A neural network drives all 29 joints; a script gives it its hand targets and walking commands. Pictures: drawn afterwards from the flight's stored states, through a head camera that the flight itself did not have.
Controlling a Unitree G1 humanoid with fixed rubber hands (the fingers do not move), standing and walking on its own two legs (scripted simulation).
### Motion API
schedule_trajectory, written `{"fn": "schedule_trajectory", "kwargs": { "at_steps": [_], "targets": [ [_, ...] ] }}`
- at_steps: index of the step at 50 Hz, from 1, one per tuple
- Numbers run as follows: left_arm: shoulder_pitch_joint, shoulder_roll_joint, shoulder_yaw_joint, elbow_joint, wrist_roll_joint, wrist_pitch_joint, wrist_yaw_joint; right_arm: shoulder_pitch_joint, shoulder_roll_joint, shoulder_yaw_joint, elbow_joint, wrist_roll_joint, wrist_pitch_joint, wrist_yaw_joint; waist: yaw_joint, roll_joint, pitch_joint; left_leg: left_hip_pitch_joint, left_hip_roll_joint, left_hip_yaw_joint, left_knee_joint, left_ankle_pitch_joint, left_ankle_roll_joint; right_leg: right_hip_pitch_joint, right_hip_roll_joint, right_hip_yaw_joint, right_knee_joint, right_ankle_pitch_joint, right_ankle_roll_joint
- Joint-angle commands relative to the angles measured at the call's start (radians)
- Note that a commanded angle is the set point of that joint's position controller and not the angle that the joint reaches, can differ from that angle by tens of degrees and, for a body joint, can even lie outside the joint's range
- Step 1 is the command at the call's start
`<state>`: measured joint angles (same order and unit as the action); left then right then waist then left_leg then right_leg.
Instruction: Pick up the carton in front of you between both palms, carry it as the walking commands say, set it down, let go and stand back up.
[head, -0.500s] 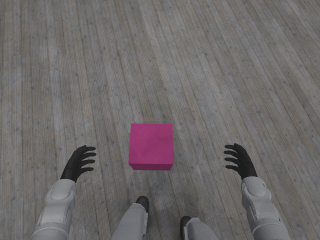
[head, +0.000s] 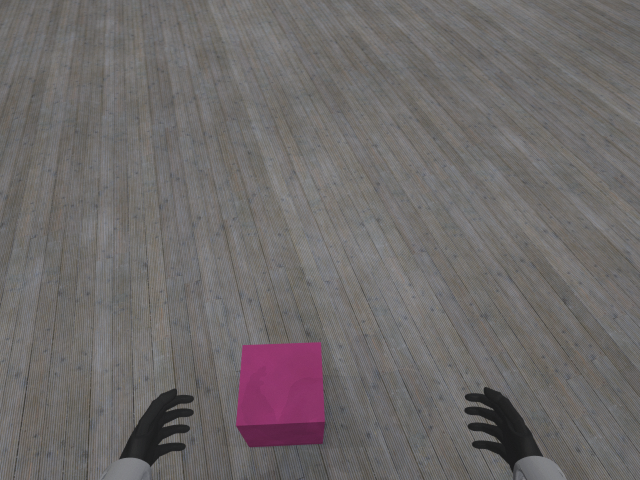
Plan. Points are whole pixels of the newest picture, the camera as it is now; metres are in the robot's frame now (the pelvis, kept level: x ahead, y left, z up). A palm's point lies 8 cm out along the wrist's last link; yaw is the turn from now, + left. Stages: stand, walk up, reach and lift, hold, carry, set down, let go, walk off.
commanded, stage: let go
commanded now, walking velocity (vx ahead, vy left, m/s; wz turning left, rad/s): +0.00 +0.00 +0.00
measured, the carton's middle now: (284, 396) +0.40 +0.10 -0.65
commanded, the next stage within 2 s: stand in 0.20 s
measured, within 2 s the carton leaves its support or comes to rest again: neither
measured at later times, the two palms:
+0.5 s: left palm (86, 476) +0.14 +0.30 -0.09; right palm (555, 478) +0.14 -0.27 -0.08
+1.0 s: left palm out of the picture +0.13 +0.31 -0.10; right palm out of the picture +0.12 -0.27 -0.09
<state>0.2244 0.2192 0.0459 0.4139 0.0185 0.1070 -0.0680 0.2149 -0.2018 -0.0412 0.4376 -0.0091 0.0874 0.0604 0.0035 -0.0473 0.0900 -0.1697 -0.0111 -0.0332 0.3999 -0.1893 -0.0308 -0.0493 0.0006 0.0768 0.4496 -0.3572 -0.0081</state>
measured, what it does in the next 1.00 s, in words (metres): stands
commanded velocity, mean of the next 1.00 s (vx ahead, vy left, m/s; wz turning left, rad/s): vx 0.00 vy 0.00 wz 0.00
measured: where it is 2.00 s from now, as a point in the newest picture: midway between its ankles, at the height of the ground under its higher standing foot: outside the picture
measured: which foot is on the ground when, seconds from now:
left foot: down 0.00-1.00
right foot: down 0.00-1.00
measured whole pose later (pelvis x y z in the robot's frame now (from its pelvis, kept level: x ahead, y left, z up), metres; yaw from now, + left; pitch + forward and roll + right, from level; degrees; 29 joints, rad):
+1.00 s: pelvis +0.01 +0.02 +0.00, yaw -1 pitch -1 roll +0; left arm 0.22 0.37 0.03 0.76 0.04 0.01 0.02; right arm 0.14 -0.34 -0.03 0.87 -0.03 0.00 -0.02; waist 0.00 -0.03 0.01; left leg -0.24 0.00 -0.01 0.50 -0.25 0.00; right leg -0.08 0.00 0.10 0.45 -0.36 0.02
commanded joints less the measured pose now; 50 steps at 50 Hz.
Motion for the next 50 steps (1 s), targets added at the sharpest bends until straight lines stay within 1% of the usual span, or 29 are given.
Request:
{"fn": "schedule_trajectory", "kwargs": {
  "at_steps": [1,6,7,8,10,11,12,13,14,15,16,17,20,22,27,37,44,50],
  "targets": [
    [0.004,0.102,0.031,-0.084,-0.002,-0.003,0.004,-0.032,-0.085,-0.026,-0.095,-0.001,0.0,-0.001,0.012,0.014,-0.081,0.329,-0.07,0.048,0.044,0.304,0.01,-0.283,0.02,-0.052,-0.123,0.357,0.032],
    [-0.003,0.099,0.022,-0.089,-0.009,-0.003,0.004,-0.023,-0.088,-0.034,-0.093,-0.007,0.007,-0.001,0.006,0.017,-0.108,0.325,-0.06,0.04,0.039,0.353,0.012,-0.243,0.036,-0.056,-0.106,0.419,0.038],
    [-0.011,0.139,0.038,-0.14,0.019,0.048,0.03,0.043,-0.076,-0.026,-0.032,0.007,-0.021,-0.023,0.012,0.045,-0.15,0.286,-0.085,0.05,0.076,0.366,0.006,-0.21,0.025,-0.054,-0.068,0.497,0.043],
    [0.003,0.129,0.024,-0.12,0.014,0.058,0.04,0.024,-0.079,-0.021,-0.052,0.002,-0.029,-0.032,0.005,0.019,-0.156,0.283,-0.081,0.046,0.082,0.367,0.01,-0.22,0.027,-0.056,-0.056,0.524,0.048],
    [0.008,0.117,0.018,-0.123,0.01,0.065,0.048,0.002,-0.081,-0.016,-0.063,0.003,-0.035,-0.038,0.015,0.013,-0.154,0.26,-0.077,0.045,0.087,0.371,0.009,-0.231,0.028,-0.056,-0.051,0.511,0.046],
    [-0.017,0.239,0.05,-0.006,0.011,0.009,0.081,-0.04,-0.206,-0.048,0.096,-0.045,-0.041,-0.065,0.023,-0.073,-0.122,0.083,0.047,0.034,0.123,0.271,0.008,-0.234,-0.016,-0.053,-0.055,0.302,0.059],
    [-0.009,0.234,0.049,0.004,0.021,-0.02,0.088,-0.03,-0.214,-0.05,0.1,-0.049,-0.045,-0.074,0.007,-0.055,-0.124,0.04,0.04,0.025,0.12,0.179,0.014,-0.207,-0.023,-0.026,-0.066,0.217,0.047],
    [-0.014,0.218,0.042,0.011,0.025,-0.038,0.086,-0.042,-0.206,-0.045,0.122,-0.05,-0.051,-0.075,-0.003,-0.039,-0.114,0.019,0.037,0.022,0.113,0.096,0.018,-0.228,-0.031,-0.003,-0.076,0.129,0.036],
    [-0.024,0.212,0.041,0.016,0.029,-0.05,0.083,-0.052,-0.208,-0.042,0.14,-0.05,-0.059,-0.074,-0.007,-0.019,-0.102,0.006,0.039,0.016,0.102,0.037,0.02,-0.242,-0.036,0.01,-0.083,0.068,0.026],
    [-0.03,0.208,0.042,0.022,0.031,-0.06,0.08,-0.064,-0.208,-0.042,0.156,-0.048,-0.067,-0.073,-0.009,0.002,-0.092,-0.006,0.043,0.008,0.095,0.008,0.023,-0.251,-0.037,0.015,-0.077,0.046,0.019],
    [-0.032,0.213,0.041,0.035,0.031,-0.067,0.076,-0.075,-0.216,-0.042,0.173,-0.046,-0.074,-0.068,-0.006,0.026,-0.098,-0.011,0.049,0.0,0.091,0.018,0.028,-0.239,-0.036,0.015,-0.063,0.066,0.015],
    [-0.028,0.217,0.041,0.046,0.029,-0.073,0.074,-0.085,-0.22,-0.041,0.185,-0.044,-0.079,-0.065,-0.003,0.036,-0.106,-0.015,0.057,-0.009,0.09,0.048,0.032,-0.227,-0.035,0.013,-0.049,0.098,0.015],
    [-0.013,0.233,0.041,0.081,0.023,-0.085,0.075,-0.096,-0.231,-0.039,0.219,-0.038,-0.088,-0.063,0.0,0.055,-0.137,-0.001,0.072,-0.024,0.1,0.165,0.041,-0.187,-0.037,0.015,-0.02,0.21,0.018],
    [-0.007,0.244,0.04,0.101,0.021,-0.089,0.078,-0.095,-0.24,-0.039,0.237,-0.037,-0.09,-0.065,-0.002,0.063,-0.152,0.017,0.077,-0.029,0.107,0.223,0.043,-0.175,-0.039,0.018,-0.011,0.261,0.019],
    [0.004,0.262,0.034,0.153,0.02,-0.095,0.089,-0.09,-0.266,-0.042,0.276,-0.034,-0.093,-0.074,-0.005,0.072,-0.165,0.05,0.087,-0.041,0.104,0.276,0.048,-0.163,-0.042,0.023,-0.007,0.311,0.018],
    [0.001,0.275,0.024,0.223,0.02,-0.106,0.096,-0.106,-0.287,-0.038,0.328,-0.028,-0.101,-0.082,-0.005,0.052,-0.157,0.072,0.092,-0.045,0.084,0.289,0.05,-0.149,-0.051,0.031,-0.027,0.339,0.017],
    [-0.01,0.282,0.021,0.26,0.019,-0.111,0.095,-0.113,-0.291,-0.032,0.361,-0.026,-0.103,-0.081,-0.007,0.038,-0.138,0.069,0.091,-0.046,0.069,0.247,0.052,-0.146,-0.059,0.041,-0.052,0.319,0.013],
    [-0.019,0.291,0.02,0.294,0.018,-0.113,0.093,-0.116,-0.298,-0.027,0.389,-0.024,-0.104,-0.079,-0.008,0.038,-0.12,0.062,0.092,-0.051,0.054,0.206,0.054,-0.146,-0.064,0.051,-0.073,0.286,0.008]
  ]
}}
